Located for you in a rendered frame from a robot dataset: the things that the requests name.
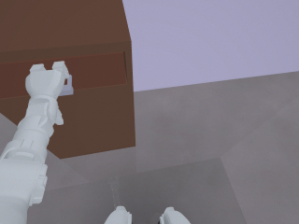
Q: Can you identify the robot shin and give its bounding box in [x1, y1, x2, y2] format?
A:
[164, 207, 175, 213]
[116, 206, 126, 211]

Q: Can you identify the cabinet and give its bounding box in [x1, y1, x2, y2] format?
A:
[0, 0, 135, 160]

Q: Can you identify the robot left forearm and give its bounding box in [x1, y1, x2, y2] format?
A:
[0, 95, 58, 164]

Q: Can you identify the left robot shin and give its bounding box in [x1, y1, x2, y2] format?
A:
[116, 206, 126, 211]

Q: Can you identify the left robot upper arm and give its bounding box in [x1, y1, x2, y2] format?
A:
[0, 159, 48, 224]

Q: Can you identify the handle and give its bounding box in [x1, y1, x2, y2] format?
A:
[59, 75, 74, 96]

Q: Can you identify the drawer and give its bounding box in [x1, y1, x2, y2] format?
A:
[0, 51, 126, 99]

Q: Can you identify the left robot hand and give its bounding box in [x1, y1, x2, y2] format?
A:
[25, 61, 69, 125]

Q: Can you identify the right robot shin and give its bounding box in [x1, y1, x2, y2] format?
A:
[164, 207, 175, 213]

